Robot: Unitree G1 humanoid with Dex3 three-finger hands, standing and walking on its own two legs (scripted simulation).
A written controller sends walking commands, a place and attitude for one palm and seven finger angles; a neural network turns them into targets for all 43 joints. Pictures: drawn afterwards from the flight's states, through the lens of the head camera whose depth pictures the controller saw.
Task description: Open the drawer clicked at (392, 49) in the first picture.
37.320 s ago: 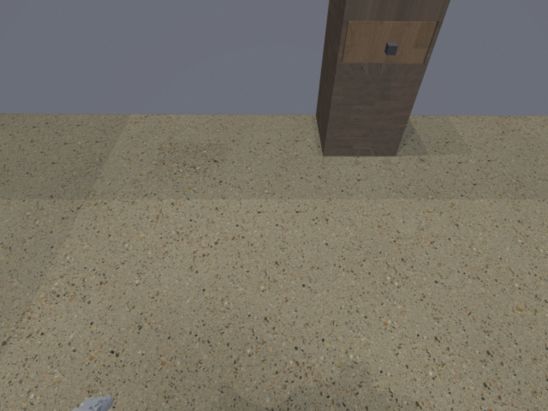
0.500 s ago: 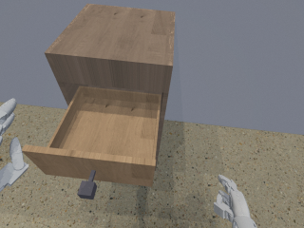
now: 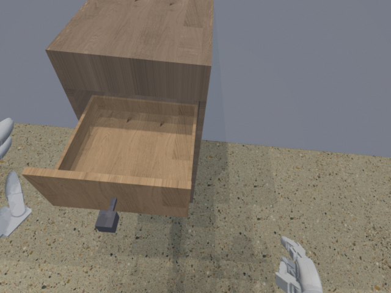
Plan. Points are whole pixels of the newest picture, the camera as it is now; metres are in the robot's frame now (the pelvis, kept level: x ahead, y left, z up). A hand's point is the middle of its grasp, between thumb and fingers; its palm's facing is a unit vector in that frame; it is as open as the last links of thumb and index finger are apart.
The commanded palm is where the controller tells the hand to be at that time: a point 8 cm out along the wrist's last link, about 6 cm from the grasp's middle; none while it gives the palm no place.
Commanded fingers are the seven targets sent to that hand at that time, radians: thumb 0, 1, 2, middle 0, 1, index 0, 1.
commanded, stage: step back with the hand held close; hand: left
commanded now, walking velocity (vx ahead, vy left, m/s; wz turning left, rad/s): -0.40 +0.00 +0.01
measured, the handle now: (110, 213) +0.30 +0.23 -0.11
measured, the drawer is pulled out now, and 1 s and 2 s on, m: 0.30 0.30 0.30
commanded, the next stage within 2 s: stop stepping back and stand still in 0.32 s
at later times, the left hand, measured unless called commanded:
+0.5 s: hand out of the picture +0.06 +0.18 +0.14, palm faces +0.31 -0.83 -0.46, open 7.4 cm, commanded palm -0.01 +0.22 +0.18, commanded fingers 0.00 0.90 0.90 -0.20 -0.30 -0.20 -0.30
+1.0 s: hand out of the picture -0.06 +0.15 +0.17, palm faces +0.38 -0.79 -0.48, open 7.4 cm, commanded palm -0.11 +0.20 +0.18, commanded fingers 0.00 0.90 0.90 -0.20 -0.30 -0.20 -0.30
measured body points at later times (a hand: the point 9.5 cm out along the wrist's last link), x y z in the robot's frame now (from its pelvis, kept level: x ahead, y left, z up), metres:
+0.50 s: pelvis -0.14 -0.06 +0.00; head -0.08 -0.04 +0.44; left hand +0.04 +0.22 +0.17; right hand +0.07 -0.29 -0.08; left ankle -0.10 +0.06 -0.74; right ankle -0.13 -0.15 -0.72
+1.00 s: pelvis -0.22 -0.09 +0.00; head -0.22 -0.08 +0.45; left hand -0.08 +0.19 +0.19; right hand -0.07 -0.33 -0.08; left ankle -0.26 +0.03 -0.74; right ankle -0.19 -0.16 -0.71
